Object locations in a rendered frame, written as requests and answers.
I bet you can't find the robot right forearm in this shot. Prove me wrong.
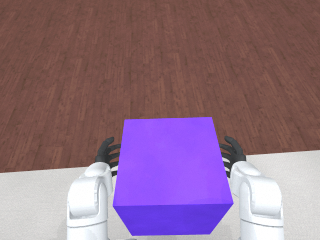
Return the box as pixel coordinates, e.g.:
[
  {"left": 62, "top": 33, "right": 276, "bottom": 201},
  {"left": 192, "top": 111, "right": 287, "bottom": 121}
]
[{"left": 230, "top": 161, "right": 285, "bottom": 240}]

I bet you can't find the carton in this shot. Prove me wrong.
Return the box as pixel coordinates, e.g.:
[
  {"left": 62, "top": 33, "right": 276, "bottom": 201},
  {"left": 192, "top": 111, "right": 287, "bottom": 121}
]
[{"left": 112, "top": 117, "right": 234, "bottom": 236}]

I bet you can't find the right robot hand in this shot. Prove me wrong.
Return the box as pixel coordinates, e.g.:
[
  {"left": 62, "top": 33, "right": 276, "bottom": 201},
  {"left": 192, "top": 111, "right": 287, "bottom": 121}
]
[{"left": 218, "top": 136, "right": 247, "bottom": 178}]

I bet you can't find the left robot hand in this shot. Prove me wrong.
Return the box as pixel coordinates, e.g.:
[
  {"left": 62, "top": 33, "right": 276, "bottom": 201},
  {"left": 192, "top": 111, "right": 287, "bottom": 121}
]
[{"left": 94, "top": 137, "right": 121, "bottom": 177}]

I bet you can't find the robot left forearm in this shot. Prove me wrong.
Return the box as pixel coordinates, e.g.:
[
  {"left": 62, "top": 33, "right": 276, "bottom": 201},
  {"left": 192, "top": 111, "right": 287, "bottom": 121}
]
[{"left": 66, "top": 162, "right": 113, "bottom": 240}]

